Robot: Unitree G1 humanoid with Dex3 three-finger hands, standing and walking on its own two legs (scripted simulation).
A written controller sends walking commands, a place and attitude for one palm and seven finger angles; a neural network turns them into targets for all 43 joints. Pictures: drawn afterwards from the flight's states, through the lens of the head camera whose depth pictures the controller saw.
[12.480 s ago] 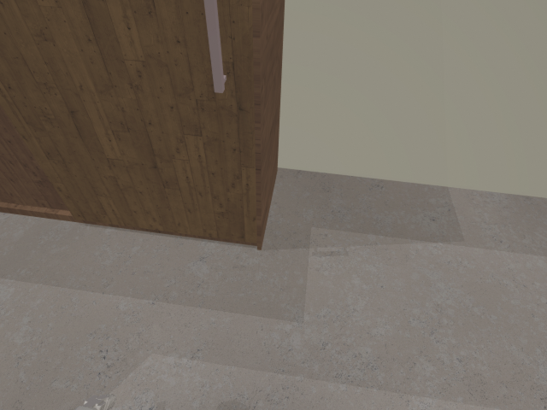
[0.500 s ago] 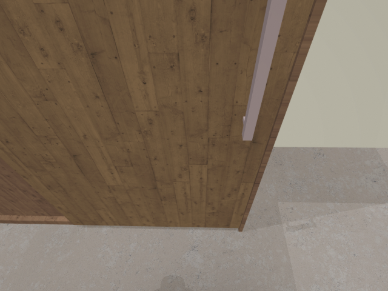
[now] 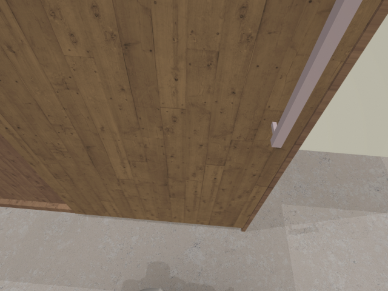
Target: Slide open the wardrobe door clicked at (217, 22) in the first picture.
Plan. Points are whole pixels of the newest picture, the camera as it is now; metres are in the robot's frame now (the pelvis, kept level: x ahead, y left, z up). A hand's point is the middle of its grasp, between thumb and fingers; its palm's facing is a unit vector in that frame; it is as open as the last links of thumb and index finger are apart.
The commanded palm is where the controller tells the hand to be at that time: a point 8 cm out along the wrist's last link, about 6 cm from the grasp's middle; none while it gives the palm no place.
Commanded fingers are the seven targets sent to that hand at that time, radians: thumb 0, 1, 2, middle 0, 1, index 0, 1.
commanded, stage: come to a stop and stand still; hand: right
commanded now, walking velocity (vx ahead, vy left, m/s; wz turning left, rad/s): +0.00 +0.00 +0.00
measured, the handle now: (301, 79) +0.46 -0.16 +0.21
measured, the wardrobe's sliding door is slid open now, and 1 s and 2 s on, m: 0.00 0.00 0.00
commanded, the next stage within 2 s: look again from close up in 1.20 s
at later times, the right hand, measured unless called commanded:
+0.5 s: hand out of the picture -0.01 -0.19 -0.16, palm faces +0.02 +0.97 -0.25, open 7.3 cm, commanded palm none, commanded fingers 0.00 -0.90 -0.90 0.20 0.30 0.20 0.30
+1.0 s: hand out of the picture -0.01 -0.20 -0.16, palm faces +0.00 +0.98 -0.20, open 7.3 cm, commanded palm none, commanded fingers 0.00 -0.90 -0.90 0.20 0.30 0.20 0.30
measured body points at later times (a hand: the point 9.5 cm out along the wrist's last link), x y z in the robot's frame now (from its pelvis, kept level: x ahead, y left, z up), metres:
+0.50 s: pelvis -0.01 +0.01 +0.01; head -0.01 +0.01 +0.46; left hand +0.01 +0.24 -0.15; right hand -0.01 -0.24 -0.14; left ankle +0.03 +0.10 -0.73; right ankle -0.03 -0.10 -0.73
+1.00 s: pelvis -0.03 -0.03 +0.01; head -0.04 -0.03 +0.46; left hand -0.03 +0.20 -0.15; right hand -0.01 -0.25 -0.14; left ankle +0.03 +0.10 -0.73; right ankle -0.03 -0.10 -0.73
